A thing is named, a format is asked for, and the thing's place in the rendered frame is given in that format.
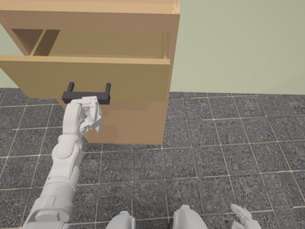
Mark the right robot thigh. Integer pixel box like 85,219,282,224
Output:
173,208,208,229

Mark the cabinet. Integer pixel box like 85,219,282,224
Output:
0,0,180,145

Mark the left robot forearm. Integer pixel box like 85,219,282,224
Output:
21,134,83,229

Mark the robot right hand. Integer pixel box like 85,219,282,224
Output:
231,204,261,229

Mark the robot thigh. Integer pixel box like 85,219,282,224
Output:
173,208,208,229
106,214,136,229

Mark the left robot thigh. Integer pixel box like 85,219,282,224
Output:
106,214,136,229

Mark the drawer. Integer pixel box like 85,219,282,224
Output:
0,30,170,102

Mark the robot left hand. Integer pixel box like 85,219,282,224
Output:
62,96,103,139

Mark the handle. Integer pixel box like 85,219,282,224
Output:
62,82,111,104

